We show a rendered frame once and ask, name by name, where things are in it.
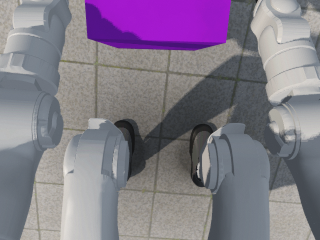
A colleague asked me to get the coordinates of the right robot forearm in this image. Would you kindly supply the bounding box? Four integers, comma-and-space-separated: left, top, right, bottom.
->
250, 0, 320, 106

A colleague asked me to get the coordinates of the carton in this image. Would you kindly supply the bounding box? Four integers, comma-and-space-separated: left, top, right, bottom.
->
84, 0, 231, 51

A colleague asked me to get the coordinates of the right robot foot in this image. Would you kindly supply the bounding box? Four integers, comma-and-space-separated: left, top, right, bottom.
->
189, 124, 213, 187

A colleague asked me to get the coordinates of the left robot forearm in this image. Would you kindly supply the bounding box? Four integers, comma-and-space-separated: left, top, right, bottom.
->
0, 0, 72, 96

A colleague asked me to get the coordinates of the right robot shin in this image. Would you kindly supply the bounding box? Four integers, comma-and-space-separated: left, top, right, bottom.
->
196, 123, 270, 186

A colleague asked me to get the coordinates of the robot left upper arm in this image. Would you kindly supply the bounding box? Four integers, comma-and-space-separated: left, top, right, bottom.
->
0, 88, 64, 240

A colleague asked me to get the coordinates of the robot right upper arm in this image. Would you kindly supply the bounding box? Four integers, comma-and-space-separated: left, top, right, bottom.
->
263, 100, 320, 240

